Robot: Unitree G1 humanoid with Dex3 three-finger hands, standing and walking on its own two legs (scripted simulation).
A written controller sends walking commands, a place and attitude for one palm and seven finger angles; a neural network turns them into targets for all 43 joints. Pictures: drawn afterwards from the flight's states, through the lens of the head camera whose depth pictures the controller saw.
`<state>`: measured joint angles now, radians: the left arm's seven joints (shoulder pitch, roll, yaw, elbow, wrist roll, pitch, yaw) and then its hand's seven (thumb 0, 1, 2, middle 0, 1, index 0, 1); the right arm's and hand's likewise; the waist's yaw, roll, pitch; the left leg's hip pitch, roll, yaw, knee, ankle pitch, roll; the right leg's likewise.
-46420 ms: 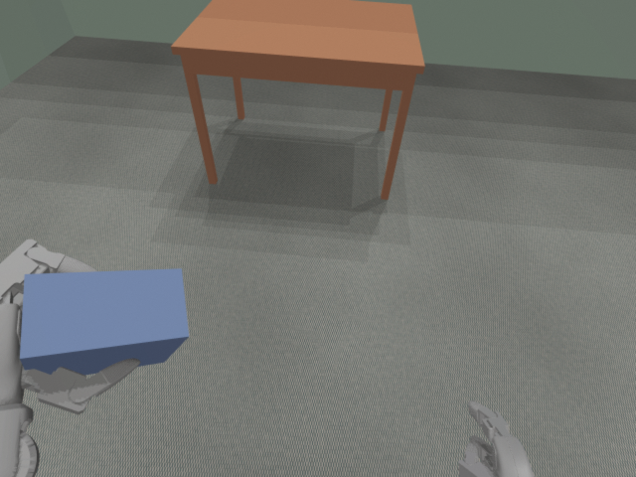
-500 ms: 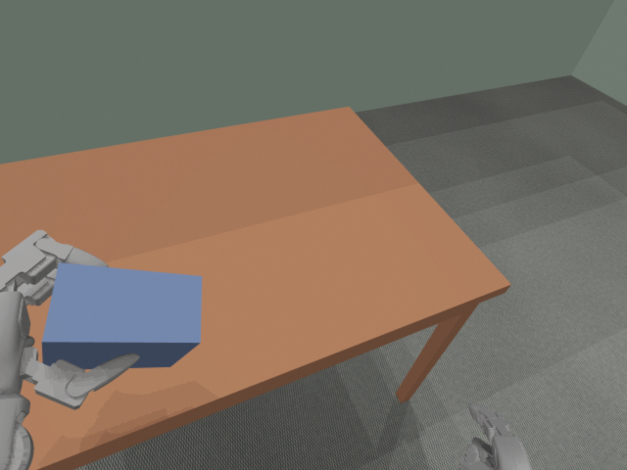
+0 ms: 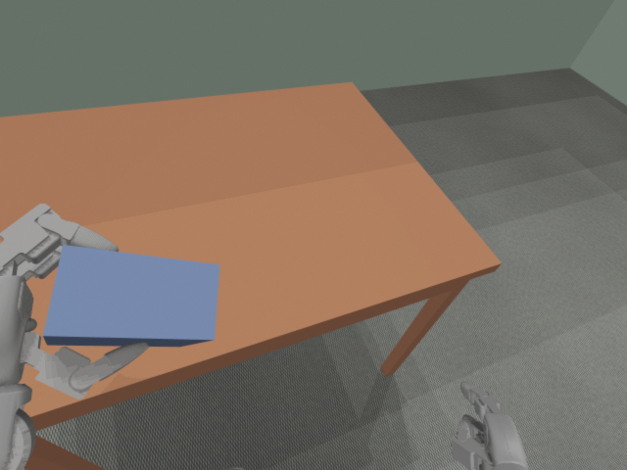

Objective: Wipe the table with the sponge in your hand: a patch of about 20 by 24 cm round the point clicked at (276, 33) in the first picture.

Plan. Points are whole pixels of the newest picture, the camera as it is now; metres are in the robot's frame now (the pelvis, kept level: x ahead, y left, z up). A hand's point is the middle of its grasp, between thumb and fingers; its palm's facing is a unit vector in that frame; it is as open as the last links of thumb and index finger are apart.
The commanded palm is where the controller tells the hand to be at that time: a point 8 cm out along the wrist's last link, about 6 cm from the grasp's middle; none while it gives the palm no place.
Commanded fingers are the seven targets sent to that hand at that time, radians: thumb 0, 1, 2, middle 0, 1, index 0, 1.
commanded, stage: step back with the hand held close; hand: left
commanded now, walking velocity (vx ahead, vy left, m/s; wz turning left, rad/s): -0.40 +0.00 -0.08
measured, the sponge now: (155, 307) +0.24 +0.17 +0.14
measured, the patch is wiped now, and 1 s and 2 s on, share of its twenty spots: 1.00 1.00 1.00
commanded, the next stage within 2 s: stop stepping back and stand still in 0.38 s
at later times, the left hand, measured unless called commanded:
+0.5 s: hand out of the picture +0.09 +0.22 +0.17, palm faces +0.26 -0.89 -0.38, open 10.7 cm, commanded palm +0.04 +0.28 +0.19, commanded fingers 0.00 0.10 1.30 -1.20 -1.60 -1.20 -1.60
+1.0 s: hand out of the picture -0.04 +0.22 +0.17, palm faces +0.29 -0.91 -0.30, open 10.8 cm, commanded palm -0.09 +0.28 +0.19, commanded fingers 0.00 0.10 1.30 -1.20 -1.60 -1.20 -1.60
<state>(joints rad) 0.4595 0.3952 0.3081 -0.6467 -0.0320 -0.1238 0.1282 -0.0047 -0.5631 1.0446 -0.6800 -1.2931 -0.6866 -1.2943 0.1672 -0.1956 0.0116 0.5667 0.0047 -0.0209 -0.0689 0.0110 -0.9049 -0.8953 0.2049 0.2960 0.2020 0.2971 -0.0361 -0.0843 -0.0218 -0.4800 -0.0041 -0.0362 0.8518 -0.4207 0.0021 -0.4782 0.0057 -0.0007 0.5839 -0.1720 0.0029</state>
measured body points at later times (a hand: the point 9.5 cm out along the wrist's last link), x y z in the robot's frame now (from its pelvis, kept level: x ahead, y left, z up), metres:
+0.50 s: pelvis -0.13 +0.00 +0.00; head -0.13 +0.03 +0.45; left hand +0.07 +0.26 +0.19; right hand +0.04 -0.25 -0.05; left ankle -0.16 +0.13 -0.68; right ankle -0.02 -0.12 -0.72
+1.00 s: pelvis -0.26 +0.00 +0.00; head -0.30 +0.04 +0.44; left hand -0.06 +0.27 +0.19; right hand -0.13 -0.24 -0.08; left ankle -0.27 +0.10 -0.66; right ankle -0.20 -0.11 -0.72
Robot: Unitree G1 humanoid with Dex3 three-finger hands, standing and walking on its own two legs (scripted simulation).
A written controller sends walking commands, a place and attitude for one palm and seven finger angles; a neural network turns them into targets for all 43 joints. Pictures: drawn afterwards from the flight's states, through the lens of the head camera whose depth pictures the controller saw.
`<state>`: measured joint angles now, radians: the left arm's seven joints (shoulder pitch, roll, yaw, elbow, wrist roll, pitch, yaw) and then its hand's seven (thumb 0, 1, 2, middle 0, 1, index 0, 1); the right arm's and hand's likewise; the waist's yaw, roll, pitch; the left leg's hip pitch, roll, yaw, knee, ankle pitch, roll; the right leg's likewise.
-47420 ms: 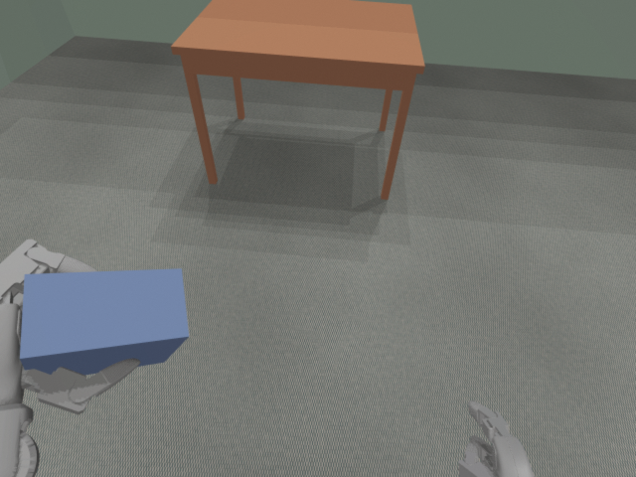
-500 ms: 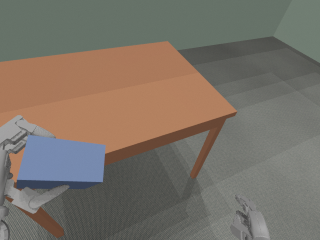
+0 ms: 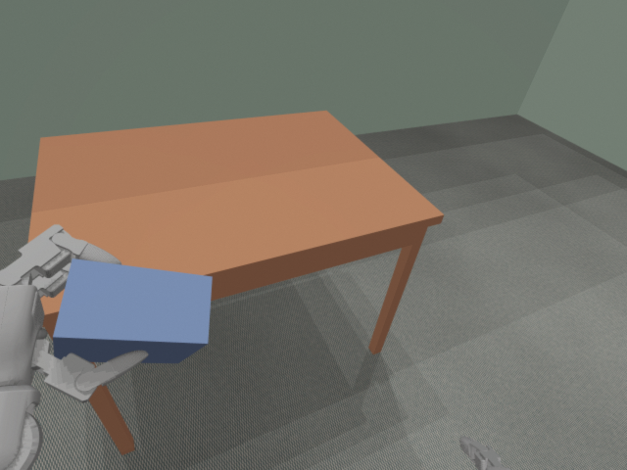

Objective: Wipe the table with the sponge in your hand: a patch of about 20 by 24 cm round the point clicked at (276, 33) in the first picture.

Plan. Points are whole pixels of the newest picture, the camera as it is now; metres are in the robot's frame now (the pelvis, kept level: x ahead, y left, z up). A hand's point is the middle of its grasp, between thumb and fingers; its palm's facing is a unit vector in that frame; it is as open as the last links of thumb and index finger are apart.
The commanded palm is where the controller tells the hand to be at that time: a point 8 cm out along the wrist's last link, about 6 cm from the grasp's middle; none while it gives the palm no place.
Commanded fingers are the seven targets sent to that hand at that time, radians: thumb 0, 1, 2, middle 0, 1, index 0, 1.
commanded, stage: stop stepping back and stand still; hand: left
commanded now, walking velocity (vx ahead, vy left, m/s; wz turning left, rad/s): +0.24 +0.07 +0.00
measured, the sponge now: (154, 320) +0.23 +0.18 +0.15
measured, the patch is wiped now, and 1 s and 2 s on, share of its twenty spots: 1.00 1.00 1.00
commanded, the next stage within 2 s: stand and wait in 0.60 s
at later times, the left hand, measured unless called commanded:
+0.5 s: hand (96, 343) +0.18 +0.21 +0.18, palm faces +0.33 -0.88 -0.34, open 10.8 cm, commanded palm +0.13 +0.26 +0.20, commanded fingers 0.00 0.10 1.30 -1.20 -1.60 -1.20 -1.60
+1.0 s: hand (73, 330) +0.20 +0.24 +0.17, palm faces +0.39 -0.86 -0.33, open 10.8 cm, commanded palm +0.16 +0.27 +0.20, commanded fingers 0.00 0.10 1.30 -1.20 -1.60 -1.20 -1.60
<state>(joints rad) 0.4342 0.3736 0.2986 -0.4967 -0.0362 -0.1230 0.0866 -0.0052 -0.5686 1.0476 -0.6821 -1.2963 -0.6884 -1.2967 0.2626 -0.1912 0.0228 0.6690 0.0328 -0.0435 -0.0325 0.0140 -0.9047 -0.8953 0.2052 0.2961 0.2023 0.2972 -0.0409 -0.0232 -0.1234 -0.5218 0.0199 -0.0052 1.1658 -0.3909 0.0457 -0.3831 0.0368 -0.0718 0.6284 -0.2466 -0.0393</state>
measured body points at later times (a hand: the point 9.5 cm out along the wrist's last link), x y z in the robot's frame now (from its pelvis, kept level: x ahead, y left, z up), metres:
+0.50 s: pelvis -0.03 -0.02 +0.00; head -0.07 +0.00 +0.45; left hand +0.16 +0.26 +0.19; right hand +0.09 -0.27 -0.08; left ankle -0.04 +0.08 -0.69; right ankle +0.03 -0.14 -0.72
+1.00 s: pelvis -0.01 +0.00 +0.02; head -0.03 +0.02 +0.47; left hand +0.17 +0.29 +0.19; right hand +0.17 -0.24 -0.04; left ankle -0.01 +0.09 -0.72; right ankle +0.02 -0.13 -0.72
